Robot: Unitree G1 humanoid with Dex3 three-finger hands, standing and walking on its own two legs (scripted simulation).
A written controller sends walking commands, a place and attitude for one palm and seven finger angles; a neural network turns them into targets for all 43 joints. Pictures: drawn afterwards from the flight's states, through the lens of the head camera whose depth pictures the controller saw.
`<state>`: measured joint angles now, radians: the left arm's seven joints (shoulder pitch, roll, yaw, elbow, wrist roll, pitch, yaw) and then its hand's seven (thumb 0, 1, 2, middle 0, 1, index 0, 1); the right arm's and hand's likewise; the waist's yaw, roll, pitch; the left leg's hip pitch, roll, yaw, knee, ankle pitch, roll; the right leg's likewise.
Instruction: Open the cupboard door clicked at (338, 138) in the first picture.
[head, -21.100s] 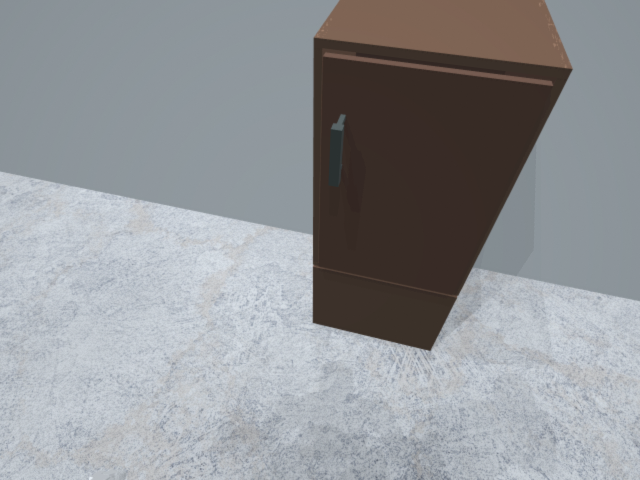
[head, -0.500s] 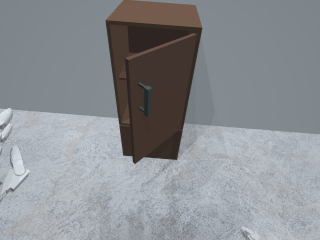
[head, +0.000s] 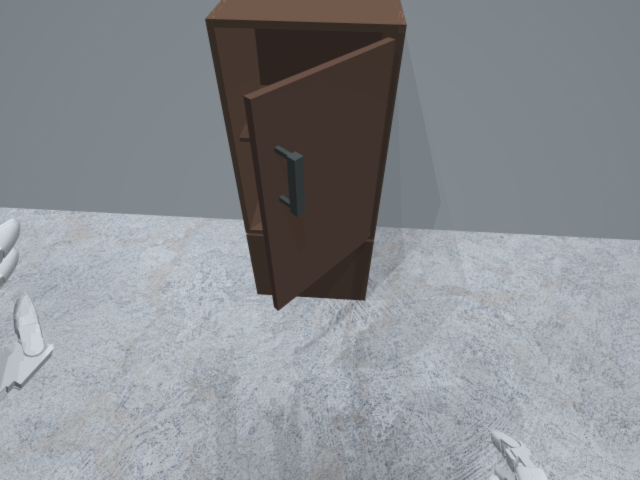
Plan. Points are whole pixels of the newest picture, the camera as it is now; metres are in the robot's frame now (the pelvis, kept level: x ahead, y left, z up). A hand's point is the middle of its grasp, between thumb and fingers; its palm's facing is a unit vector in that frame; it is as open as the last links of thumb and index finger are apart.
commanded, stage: stop stepping back and stand still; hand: left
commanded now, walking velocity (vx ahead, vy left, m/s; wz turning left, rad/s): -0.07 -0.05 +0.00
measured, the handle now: (289, 181) +0.62 +0.10 +0.02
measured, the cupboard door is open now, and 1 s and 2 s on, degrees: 49 49 49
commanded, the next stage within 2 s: let the arm hang, fingers relaxed in 0.56 s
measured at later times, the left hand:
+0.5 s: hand (20, 346) +0.20 +0.29 +0.16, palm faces +0.39 -0.79 -0.48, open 7.4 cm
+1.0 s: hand out of the picture +0.00 +0.20 -0.17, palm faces -0.02 -0.98 -0.17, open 7.2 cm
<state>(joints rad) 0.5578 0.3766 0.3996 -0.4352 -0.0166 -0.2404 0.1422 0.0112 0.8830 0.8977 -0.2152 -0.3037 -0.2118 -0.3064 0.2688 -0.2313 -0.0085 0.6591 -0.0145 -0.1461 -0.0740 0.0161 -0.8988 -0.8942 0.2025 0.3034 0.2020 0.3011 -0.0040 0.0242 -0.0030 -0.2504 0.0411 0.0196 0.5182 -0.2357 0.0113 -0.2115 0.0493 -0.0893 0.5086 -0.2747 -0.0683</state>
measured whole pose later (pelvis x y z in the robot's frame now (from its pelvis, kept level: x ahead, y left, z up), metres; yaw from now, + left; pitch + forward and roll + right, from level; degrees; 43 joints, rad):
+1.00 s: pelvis -0.02 +0.02 +0.01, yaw +0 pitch -1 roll +0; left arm 0.29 0.18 -0.01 1.00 0.02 0.04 0.01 0.01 0.96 0.90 -0.21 -0.30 -0.20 -0.30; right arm 0.21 -0.24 0.01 1.00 -0.03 0.02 0.00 0.01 -0.90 -0.89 0.20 0.30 0.20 0.30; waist -0.01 -0.02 0.06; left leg -0.27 0.00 0.04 0.46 -0.18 0.02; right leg -0.24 0.00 -0.07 0.47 -0.22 -0.03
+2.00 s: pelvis +0.01 +0.00 +0.01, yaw +1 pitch -1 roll +0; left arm 0.27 0.14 0.02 1.15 0.01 -0.01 0.03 0.00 0.91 0.90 -0.20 -0.30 -0.20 -0.30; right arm 0.27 -0.14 0.00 1.14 -0.02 0.01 -0.03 0.01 -0.91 -0.89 0.20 0.30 0.20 0.30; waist -0.01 0.02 0.05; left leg -0.18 0.01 0.02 0.39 -0.19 -0.01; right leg -0.14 0.03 -0.09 0.39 -0.23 -0.06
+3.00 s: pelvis +0.01 +0.00 +0.00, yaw -13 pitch +0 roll -1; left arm 0.13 0.23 0.10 0.96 0.02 0.06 -0.03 0.00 0.91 0.90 -0.20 -0.30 -0.20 -0.30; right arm 0.25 -0.20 -0.05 1.01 -0.05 0.02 -0.04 0.01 -0.90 -0.89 0.20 0.30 0.20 0.30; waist 0.00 0.03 0.11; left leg -0.21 0.14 0.21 0.53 -0.30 -0.03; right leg -0.36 -0.02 -0.04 0.79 -0.44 0.00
